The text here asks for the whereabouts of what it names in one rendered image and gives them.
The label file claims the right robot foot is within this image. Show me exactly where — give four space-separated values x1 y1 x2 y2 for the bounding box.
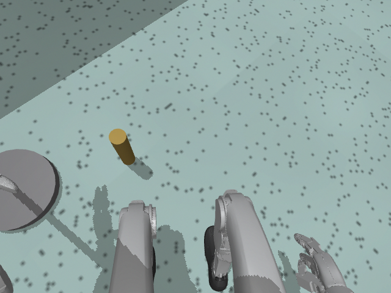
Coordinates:
204 226 228 292

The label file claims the right robot hand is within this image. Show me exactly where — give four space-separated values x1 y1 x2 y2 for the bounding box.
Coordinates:
294 233 346 293

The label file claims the left robot arm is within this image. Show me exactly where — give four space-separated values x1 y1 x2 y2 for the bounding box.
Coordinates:
0 265 13 293

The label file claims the can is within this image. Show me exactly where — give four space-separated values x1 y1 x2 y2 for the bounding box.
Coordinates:
109 129 135 165

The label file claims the left robot hand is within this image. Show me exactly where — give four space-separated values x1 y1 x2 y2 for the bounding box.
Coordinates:
0 174 19 194

